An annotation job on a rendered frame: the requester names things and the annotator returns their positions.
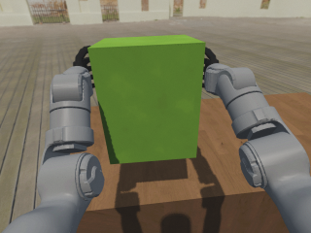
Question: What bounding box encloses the robot right forearm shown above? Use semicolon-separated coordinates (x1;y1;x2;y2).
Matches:
204;63;311;173

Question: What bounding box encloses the carton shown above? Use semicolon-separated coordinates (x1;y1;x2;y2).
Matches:
87;34;206;164

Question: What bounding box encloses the robot left upper arm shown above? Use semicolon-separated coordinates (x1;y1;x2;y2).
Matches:
2;152;105;233

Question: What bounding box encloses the robot left forearm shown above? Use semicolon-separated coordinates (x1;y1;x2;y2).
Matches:
37;66;94;195

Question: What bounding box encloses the left robot hand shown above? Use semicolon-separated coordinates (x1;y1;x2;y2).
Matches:
73;46;95;88

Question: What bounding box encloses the robot right upper arm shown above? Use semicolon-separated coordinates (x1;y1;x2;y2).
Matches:
238;131;311;233

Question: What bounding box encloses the right robot hand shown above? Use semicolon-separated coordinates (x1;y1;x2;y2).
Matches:
202;48;220;88

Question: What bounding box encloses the pedestal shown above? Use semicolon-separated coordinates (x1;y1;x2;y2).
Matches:
70;92;311;233

